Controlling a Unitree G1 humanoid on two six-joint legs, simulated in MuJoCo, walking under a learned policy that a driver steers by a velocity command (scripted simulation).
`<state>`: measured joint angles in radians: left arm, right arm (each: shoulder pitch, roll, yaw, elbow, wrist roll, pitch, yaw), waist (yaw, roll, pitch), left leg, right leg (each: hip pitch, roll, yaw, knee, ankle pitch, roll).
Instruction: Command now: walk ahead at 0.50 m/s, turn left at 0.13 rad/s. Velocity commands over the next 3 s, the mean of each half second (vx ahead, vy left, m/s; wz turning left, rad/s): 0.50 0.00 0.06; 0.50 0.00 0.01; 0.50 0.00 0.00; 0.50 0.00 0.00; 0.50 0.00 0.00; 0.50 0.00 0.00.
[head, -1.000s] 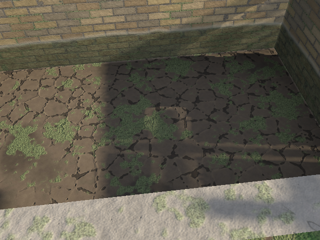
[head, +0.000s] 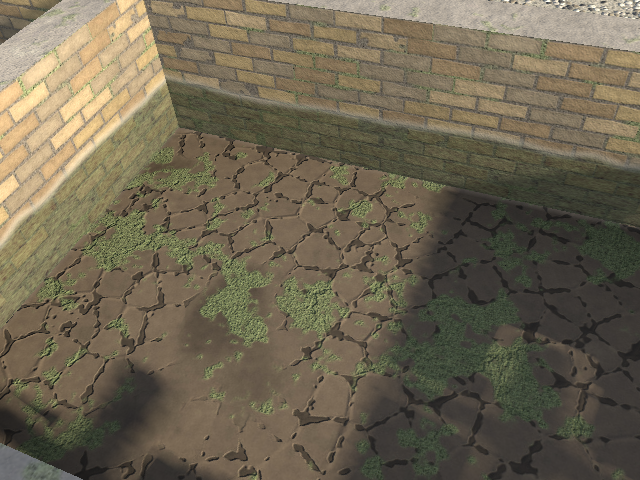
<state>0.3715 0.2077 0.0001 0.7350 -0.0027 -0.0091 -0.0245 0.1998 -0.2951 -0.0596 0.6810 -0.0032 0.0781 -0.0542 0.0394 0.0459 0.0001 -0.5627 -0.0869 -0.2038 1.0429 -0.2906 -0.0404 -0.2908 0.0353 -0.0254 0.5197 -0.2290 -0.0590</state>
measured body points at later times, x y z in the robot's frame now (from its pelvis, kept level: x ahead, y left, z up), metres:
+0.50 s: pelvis +0.06 +0.05 -0.01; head +0.05 +0.04 +0.44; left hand +0.24 +0.27 -0.10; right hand +0.25 -0.18 -0.10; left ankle +0.09 +0.14 -0.74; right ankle +0.05 -0.06 -0.74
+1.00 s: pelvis +0.08 +0.05 -0.01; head +0.07 +0.06 +0.43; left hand +0.27 +0.26 -0.10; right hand +0.28 -0.17 -0.09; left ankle +0.09 +0.14 -0.74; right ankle +0.05 -0.06 -0.74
